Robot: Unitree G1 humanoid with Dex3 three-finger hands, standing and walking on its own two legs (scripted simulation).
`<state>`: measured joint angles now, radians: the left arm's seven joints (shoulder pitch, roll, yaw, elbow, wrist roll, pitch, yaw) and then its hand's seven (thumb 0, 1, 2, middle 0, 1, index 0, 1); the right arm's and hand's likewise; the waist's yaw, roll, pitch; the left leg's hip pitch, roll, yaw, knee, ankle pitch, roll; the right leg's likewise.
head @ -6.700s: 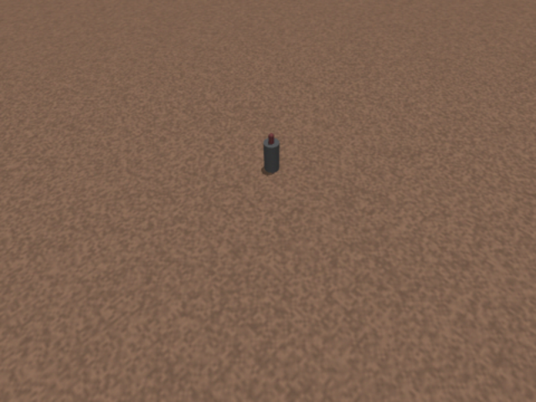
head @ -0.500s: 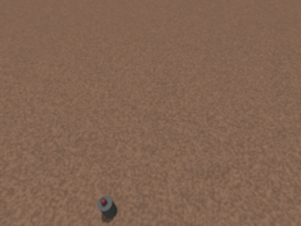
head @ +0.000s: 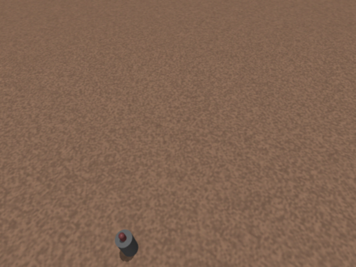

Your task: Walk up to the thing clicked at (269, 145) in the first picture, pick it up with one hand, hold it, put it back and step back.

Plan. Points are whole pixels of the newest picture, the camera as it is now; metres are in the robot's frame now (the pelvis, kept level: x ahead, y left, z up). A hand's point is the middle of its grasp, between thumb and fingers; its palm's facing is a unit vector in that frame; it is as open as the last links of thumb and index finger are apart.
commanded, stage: stand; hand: left
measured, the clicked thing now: (126, 242) +0.36 +0.29 -0.67
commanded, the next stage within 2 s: go down in 0.42 s
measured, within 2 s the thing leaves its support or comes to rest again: neither
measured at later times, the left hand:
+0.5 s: hand out of the picture +0.07 +0.26 -0.16, palm faces -0.02 -0.94 -0.35, open 7.4 cm
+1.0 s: hand out of the picture +0.15 +0.30 -0.20, palm faces +0.10 -0.94 -0.34, open 15.8 cm
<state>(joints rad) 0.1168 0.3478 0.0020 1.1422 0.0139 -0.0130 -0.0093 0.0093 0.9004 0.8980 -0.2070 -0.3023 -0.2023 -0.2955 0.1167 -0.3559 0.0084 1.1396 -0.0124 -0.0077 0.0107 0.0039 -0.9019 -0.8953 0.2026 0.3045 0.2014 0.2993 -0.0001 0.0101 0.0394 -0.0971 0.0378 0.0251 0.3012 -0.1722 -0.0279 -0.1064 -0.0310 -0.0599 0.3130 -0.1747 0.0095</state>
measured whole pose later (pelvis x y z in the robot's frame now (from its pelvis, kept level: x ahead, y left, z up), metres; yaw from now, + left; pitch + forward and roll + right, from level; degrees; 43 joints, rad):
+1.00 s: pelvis -0.01 +0.01 -0.06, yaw -1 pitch +13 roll -1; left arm 0.08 0.38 0.31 0.86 0.06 -0.01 -0.10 0.01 -0.18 0.11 -0.05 -0.06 -0.07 -0.04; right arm 0.25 -0.25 -0.04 0.66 0.01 -0.07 -0.01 0.01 -0.96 -0.91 0.20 0.30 0.20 0.30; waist -0.03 -0.01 -0.06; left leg -0.73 0.05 0.01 0.95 -0.45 -0.01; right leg -0.73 -0.04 -0.04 0.92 -0.42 0.02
